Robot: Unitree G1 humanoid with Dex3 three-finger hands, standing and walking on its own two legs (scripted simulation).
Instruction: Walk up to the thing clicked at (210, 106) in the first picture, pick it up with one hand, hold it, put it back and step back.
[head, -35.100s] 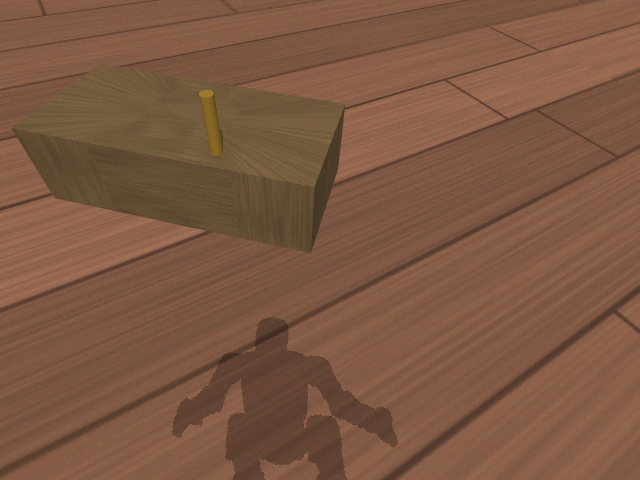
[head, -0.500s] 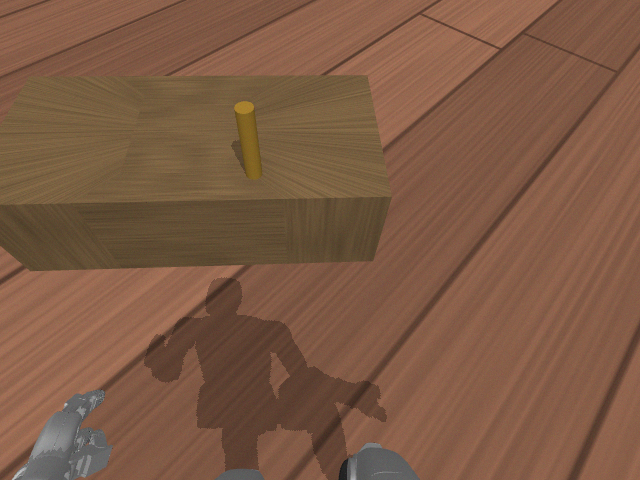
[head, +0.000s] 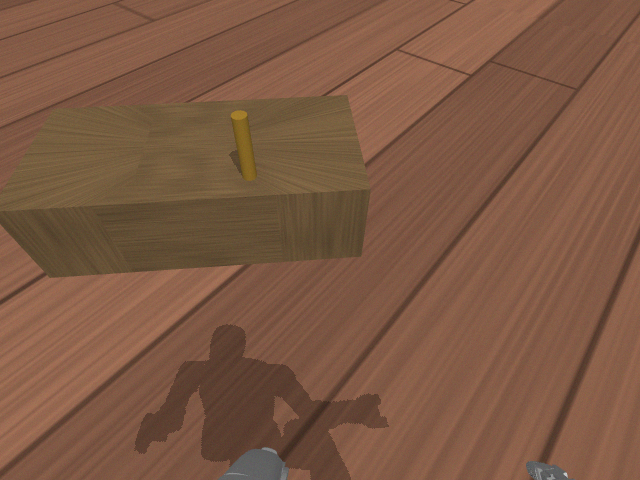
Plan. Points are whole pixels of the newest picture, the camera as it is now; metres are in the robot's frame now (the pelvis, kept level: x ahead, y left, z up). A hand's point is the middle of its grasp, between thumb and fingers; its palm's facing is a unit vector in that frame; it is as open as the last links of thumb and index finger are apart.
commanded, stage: step back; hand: left
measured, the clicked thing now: (244, 147) +1.05 +0.30 -0.29
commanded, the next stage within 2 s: stand in 1.02 s
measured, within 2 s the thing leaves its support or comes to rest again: neither
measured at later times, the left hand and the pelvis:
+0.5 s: hand out of the picture +0.03 +0.29 -0.14, palm faces +0.05 -0.92 -0.39, open 7.4 cm; pelvis -0.02 +0.01 +0.00, yaw +4 degrees
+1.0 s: hand out of the picture +0.11 +0.30 -0.15, palm faces +0.10 -0.93 -0.36, open 7.4 cm; pelvis +0.04 +0.03 +0.00, yaw +5 degrees
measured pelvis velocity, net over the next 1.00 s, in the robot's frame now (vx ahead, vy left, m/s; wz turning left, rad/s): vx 0.04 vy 0.03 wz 0.09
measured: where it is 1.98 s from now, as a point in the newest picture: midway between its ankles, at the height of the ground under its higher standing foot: outside the picture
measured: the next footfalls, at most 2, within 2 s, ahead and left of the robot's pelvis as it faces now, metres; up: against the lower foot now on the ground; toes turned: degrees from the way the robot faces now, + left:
left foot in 0.18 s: -0.01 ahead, +0.15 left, +0.00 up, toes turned +3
right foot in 0.48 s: +0.08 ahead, -0.10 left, +0.00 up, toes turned +3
